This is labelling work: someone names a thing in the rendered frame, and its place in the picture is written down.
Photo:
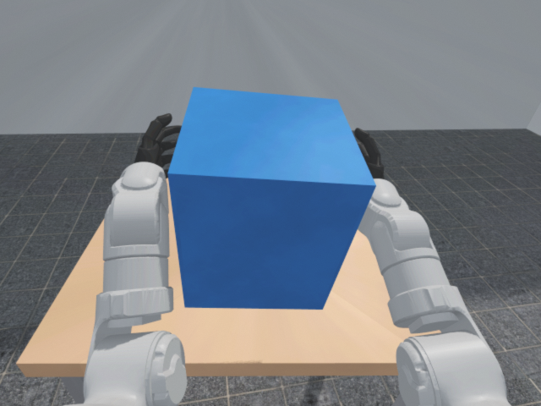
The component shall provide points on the table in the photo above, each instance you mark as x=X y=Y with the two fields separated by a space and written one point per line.
x=353 y=335

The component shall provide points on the left robot hand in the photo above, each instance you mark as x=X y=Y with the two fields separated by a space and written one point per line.
x=152 y=145

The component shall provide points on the left robot upper arm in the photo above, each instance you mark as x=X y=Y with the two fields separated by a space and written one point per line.
x=136 y=369

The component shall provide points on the right robot forearm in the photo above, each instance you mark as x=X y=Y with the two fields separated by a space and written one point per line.
x=421 y=297

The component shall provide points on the left robot forearm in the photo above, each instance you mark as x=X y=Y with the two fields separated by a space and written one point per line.
x=135 y=251

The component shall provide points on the right robot hand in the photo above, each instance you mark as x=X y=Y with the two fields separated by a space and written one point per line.
x=370 y=153

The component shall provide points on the carton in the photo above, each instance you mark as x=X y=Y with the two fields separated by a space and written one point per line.
x=267 y=194

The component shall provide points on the right robot upper arm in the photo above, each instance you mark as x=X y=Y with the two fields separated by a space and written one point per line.
x=448 y=369

